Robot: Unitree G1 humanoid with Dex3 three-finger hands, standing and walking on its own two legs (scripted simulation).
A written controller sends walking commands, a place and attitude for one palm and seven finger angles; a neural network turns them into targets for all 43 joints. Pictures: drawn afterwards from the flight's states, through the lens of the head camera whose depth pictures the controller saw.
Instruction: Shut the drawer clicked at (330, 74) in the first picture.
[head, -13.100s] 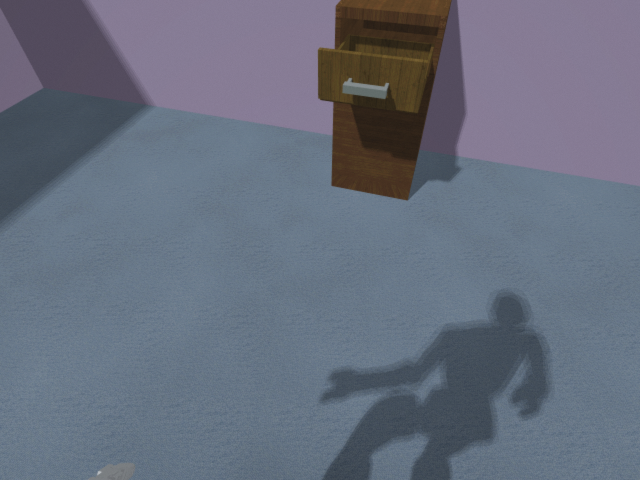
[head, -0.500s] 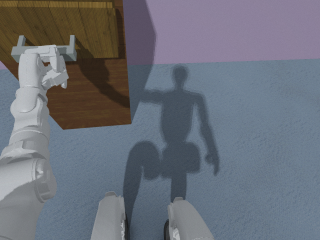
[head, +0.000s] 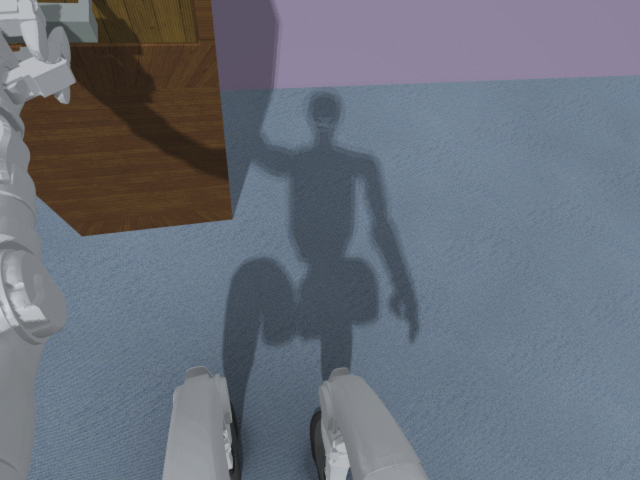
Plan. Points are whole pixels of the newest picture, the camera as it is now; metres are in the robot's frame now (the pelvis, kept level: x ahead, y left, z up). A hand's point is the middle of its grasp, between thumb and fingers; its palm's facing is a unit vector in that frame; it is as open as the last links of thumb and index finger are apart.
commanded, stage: push the drawer shut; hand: left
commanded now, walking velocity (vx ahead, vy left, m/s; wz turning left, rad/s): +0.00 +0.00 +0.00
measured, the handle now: (22, 6) +0.63 +0.27 +0.08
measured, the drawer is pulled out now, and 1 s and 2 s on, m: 0.00 0.00 0.00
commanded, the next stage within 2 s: pull the fist back off the drawer in 0.22 s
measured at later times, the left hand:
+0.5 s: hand (51, 56) +0.56 +0.23 +0.08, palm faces +0.07 -1.00 -0.07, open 3.3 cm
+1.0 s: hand (69, 66) +0.56 +0.22 +0.07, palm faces +0.09 -1.00 -0.03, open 3.0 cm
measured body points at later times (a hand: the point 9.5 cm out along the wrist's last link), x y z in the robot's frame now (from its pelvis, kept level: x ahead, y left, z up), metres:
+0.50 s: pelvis -0.02 +0.00 -0.01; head +0.17 +0.06 +0.40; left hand +0.55 +0.29 +0.09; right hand -0.03 -0.26 -0.09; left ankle +0.08 +0.12 -0.59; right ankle +0.02 -0.13 -0.59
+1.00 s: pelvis +0.00 +0.00 +0.01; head +0.18 +0.05 +0.42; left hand +0.55 +0.27 +0.08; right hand +0.00 -0.25 -0.09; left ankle +0.08 +0.12 -0.59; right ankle +0.02 -0.13 -0.59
